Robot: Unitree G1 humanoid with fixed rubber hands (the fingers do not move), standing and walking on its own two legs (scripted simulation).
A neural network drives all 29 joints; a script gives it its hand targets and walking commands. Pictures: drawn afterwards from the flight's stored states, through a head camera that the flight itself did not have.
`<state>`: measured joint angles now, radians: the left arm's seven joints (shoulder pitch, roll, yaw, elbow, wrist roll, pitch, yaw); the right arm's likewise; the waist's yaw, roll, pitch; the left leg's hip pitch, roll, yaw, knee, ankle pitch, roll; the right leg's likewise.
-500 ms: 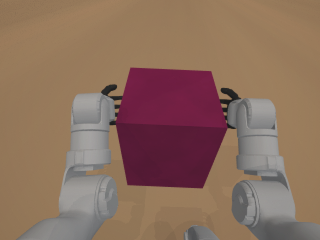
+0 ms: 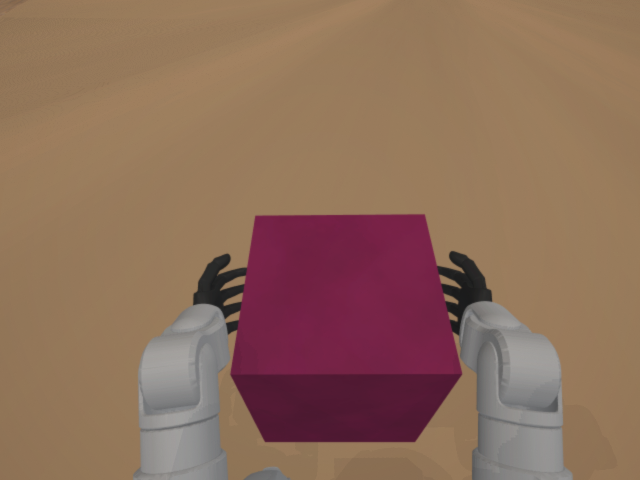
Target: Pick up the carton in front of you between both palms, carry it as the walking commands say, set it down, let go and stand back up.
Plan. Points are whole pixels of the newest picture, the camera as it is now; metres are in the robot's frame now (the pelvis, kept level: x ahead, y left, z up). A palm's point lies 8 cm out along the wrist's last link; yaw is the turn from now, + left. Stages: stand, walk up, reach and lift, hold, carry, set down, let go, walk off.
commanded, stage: carry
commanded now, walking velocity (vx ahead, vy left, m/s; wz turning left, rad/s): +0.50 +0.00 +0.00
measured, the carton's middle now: (339, 335) +0.29 +0.01 +0.00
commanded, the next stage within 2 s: none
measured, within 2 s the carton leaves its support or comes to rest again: neither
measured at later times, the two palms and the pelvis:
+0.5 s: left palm (240, 153) +0.57 +0.17 +0.09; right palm (426, 158) +0.55 -0.13 +0.09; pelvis +0.30 +0.04 +0.00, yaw -3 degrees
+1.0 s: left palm (279, 74) +0.86 +0.14 +0.08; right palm (420, 74) +0.86 -0.16 +0.08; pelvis +0.59 -0.01 +0.00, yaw -1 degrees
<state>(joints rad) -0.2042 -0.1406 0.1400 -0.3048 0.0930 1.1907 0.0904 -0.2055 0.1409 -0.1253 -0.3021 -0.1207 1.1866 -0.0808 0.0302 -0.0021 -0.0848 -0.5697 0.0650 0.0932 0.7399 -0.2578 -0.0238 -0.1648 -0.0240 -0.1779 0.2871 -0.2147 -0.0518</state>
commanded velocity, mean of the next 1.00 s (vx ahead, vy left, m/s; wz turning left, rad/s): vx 0.34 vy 0.00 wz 0.00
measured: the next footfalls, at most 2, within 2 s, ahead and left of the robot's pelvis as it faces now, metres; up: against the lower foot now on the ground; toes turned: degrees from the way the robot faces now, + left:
left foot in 0.18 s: +0.30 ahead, +0.13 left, +0.00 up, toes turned +9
right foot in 0.66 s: +0.61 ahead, -0.11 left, +0.00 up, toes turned -12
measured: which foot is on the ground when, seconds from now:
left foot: up 0.00-0.16, down 0.18-0.70, up 0.72-1.00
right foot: down 0.00-0.20, up 0.22-0.64, down 0.66-1.00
